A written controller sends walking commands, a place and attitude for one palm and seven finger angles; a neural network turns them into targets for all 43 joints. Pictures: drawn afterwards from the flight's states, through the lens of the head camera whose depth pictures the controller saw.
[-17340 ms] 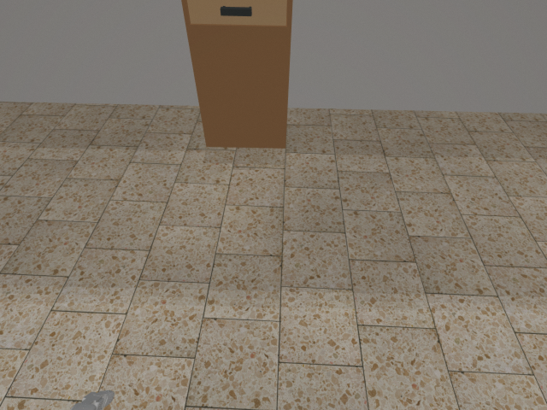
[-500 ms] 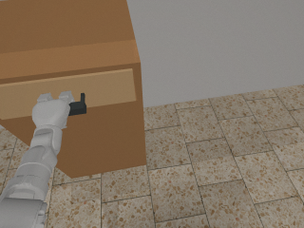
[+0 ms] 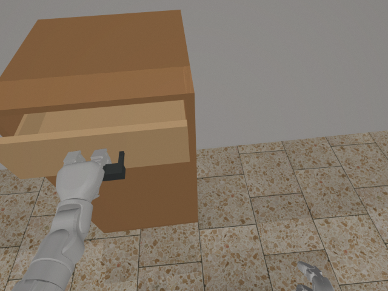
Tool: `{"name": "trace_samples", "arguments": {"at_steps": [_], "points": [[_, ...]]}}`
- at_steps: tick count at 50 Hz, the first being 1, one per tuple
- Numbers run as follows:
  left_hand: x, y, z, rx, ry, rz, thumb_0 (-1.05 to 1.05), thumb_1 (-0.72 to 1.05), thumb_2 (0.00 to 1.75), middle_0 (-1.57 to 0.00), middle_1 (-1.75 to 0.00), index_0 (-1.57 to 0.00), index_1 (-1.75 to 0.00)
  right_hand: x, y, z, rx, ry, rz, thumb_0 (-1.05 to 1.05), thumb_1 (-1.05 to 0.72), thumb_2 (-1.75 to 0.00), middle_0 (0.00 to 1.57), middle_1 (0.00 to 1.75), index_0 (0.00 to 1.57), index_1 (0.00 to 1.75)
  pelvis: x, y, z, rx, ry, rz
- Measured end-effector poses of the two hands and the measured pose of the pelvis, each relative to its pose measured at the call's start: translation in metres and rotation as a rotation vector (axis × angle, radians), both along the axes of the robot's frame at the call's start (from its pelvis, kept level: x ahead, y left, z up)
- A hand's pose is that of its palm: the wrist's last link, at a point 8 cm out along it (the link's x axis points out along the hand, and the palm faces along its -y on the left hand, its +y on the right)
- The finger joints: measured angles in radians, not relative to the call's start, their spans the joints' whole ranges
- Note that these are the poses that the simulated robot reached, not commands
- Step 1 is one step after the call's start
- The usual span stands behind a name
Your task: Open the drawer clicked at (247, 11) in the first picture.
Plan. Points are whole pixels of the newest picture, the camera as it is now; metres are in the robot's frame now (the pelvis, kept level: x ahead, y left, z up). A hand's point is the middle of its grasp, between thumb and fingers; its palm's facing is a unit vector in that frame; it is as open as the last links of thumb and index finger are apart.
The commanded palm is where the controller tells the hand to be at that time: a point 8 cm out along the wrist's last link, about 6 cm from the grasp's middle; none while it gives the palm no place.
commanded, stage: pull the drawer open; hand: left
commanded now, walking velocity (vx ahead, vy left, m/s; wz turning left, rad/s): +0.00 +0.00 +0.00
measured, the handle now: (95, 165) +0.38 +0.25 +0.02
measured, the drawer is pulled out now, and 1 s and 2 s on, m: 0.08 0.21 0.30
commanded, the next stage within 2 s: open the thumb to release the handle in 1.94 s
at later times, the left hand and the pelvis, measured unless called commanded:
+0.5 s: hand (88, 213) +0.27 +0.24 +0.00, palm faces -0.01 -0.06 -1.00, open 5.9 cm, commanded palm +0.24 +0.24 +0.06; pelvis +0.00 -0.02 +0.00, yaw -1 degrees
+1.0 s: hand (83, 248) +0.20 +0.23 +0.00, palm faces +0.01 -0.08 -1.00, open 6.0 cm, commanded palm +0.17 +0.23 +0.06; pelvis -0.02 -0.02 +0.00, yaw +0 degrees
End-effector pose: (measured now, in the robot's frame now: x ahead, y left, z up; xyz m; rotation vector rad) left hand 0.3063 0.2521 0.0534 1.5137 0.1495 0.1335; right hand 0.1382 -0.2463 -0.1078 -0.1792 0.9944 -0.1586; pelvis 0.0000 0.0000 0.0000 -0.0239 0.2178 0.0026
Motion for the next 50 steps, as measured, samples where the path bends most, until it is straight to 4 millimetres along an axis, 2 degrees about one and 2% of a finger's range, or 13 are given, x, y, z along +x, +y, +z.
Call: {"name": "trace_samples", "arguments": {"at_steps": [7,21,29,39,50], "points": [[-0.017,-0.004,0.000,0.004,0.007,0.012,0.01,0.66,0.79,-0.30,-1.35,-0.41,-1.34,0.010,0.000,0.002,0.004,-0.031,0.022,0.01,-0.91,-0.90,0.20,0.30,0.20,0.30,-0.002,-0.006,0.001,0.007,-0.016,0.001],[-0.044,-0.009,0.001,0.000,0.013,0.027,0.02,0.65,0.79,-0.30,-1.35,-0.41,-1.34,0.007,-0.011,0.002,-0.001,-0.051,0.016,0.01,-0.91,-0.90,0.20,0.30,0.20,0.30,-0.005,-0.015,0.001,0.018,-0.038,-0.008],[-0.068,-0.012,0.001,-0.016,0.004,0.033,0.03,0.65,0.78,-0.29,-1.35,-0.41,-1.34,0.014,-0.014,0.006,0.001,-0.090,0.023,0.01,-0.91,-0.90,0.20,0.30,0.20,0.30,-0.005,-0.015,0.001,0.020,-0.046,-0.015],[-0.102,-0.018,0.000,-0.025,-0.018,0.035,0.03,0.64,0.80,-0.29,-1.35,-0.41,-1.34,0.034,-0.003,0.014,0.009,-0.153,0.074,0.01,-0.91,-0.90,0.20,0.30,0.20,0.30,-0.009,-0.015,-0.001,0.021,-0.067,-0.011],[-0.124,-0.021,0.001,-0.026,-0.012,0.045,0.03,0.64,0.79,-0.31,-1.35,-0.41,-1.34,0.047,0.013,0.020,0.038,-0.209,0.119,0.01,-0.91,-0.90,0.20,0.30,0.20,0.30,-0.015,-0.016,-0.002,0.024,-0.092,-0.009]]}}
